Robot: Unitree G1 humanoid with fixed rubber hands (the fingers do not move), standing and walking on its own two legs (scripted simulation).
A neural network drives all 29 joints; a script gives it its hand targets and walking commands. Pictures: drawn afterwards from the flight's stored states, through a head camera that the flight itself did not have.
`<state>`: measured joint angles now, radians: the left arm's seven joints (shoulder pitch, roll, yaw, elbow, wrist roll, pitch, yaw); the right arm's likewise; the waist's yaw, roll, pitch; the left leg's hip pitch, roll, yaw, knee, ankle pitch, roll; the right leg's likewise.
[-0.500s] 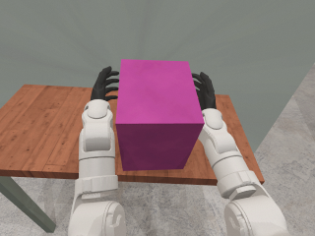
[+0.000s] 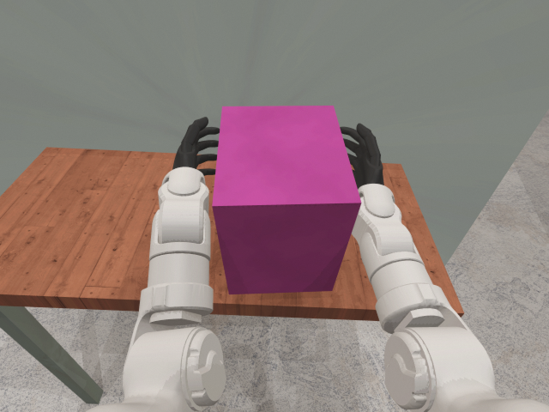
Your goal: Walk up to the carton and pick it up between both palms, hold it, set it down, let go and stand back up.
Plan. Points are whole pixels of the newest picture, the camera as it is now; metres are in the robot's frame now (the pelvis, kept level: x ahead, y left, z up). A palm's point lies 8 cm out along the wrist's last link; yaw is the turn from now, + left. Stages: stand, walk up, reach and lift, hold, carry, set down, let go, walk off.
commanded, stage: set down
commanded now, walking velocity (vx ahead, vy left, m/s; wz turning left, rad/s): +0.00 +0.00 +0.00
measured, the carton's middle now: (279, 202) +0.39 -0.02 +0.14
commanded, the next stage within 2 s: none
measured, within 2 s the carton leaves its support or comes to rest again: rests again in 1.60 s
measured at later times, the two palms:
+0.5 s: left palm (206, 183) +0.42 +0.09 +0.15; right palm (374, 190) +0.39 -0.17 +0.15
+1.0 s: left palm (217, 192) +0.43 +0.07 +0.12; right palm (376, 198) +0.39 -0.18 +0.13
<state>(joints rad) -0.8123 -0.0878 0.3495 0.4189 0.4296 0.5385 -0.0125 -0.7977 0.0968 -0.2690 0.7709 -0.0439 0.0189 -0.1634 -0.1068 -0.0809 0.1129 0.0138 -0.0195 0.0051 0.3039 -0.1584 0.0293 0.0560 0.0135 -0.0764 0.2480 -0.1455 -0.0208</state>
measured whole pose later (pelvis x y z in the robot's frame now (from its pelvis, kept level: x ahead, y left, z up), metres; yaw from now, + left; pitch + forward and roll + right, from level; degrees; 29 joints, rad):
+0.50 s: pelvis +0.01 +0.00 +0.00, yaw -1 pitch -6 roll +0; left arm -0.80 -0.08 0.35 0.57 0.39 0.43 0.03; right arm -0.79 0.08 -0.28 0.84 -0.07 -0.01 -0.16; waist -0.11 -0.07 0.07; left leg -0.04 -0.01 0.02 0.30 -0.16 0.03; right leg -0.01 0.02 -0.08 0.26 -0.15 -0.03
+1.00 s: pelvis +0.01 +0.00 +0.00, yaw -3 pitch -2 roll +0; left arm -0.83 -0.10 0.43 0.77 0.38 0.29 0.06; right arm -0.80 0.10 -0.44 0.93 -0.21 -0.06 -0.13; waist -0.09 -0.05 0.02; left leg -0.10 0.00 0.06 0.30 -0.17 0.02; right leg -0.08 0.02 -0.06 0.25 -0.14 -0.03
